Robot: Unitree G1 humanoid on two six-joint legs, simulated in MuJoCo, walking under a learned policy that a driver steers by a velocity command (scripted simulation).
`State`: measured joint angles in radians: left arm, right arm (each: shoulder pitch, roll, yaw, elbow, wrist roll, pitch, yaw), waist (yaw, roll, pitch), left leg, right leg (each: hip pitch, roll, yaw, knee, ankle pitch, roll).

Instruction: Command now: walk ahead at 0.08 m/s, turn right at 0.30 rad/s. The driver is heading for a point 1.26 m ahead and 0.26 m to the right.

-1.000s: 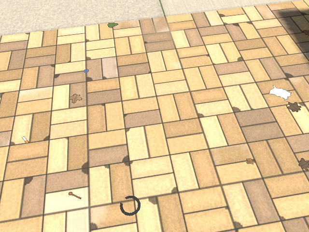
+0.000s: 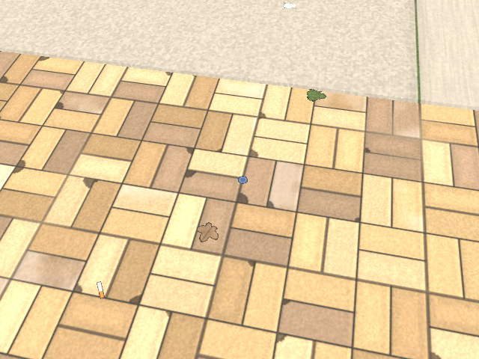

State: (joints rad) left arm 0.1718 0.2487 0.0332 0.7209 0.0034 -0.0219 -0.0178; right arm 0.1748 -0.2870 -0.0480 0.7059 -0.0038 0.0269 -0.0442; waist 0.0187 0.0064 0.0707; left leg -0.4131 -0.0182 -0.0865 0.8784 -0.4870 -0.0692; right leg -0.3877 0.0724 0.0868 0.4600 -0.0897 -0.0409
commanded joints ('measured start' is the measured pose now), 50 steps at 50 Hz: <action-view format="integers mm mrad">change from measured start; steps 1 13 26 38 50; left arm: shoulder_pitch -46 76 -39 -56 -4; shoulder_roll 201 216 147 168 172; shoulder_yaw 67 102 66 54 48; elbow -86 -59 -170 -155 -46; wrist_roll -13 -22 -27 1 14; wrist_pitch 6 54 83 31 23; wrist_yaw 20 45 2 37 43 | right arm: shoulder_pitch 81 -72 -14 -1 -3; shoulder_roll -83 -116 -196 -123 -196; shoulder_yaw -28 -40 -75 -60 -46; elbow -32 -93 -55 -28 -40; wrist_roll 2 -28 12 2 0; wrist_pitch -7 -53 -18 -14 -22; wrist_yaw -10 7 17 7 22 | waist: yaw -26 26 -59 -36 14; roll -151 109 183 -131 24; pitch -200 -99 -132 -174 -82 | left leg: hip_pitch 50 235 346 -126 184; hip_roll -15 313 329 60 126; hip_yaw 2 -222 28 46 -4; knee -91 -570 -496 241 -368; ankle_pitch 81 530 717 112 640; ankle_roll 0 271 282 -23 87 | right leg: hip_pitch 152 -203 -28 258 166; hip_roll -227 -6 -87 -274 -186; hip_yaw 316 55 -138 136 36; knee -162 662 256 -110 -7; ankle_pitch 24 -412 -289 362 -85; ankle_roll -175 92 110 -194 -68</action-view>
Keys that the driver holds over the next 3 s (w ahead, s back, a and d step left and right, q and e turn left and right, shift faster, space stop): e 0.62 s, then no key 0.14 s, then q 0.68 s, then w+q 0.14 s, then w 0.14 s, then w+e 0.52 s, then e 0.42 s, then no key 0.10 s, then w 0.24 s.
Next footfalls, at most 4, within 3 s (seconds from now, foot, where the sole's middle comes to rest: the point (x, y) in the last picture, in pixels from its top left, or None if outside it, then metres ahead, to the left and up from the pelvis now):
0.16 left None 0.10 0.14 -0.77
0.60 right None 0.03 -0.12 -0.77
0.98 left None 0.12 0.10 -0.77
1.74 left None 0.10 0.14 -0.77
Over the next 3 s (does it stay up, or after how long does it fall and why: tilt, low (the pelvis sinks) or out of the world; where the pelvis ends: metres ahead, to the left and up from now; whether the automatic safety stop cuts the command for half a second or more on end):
stays up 0.53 0.00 0.01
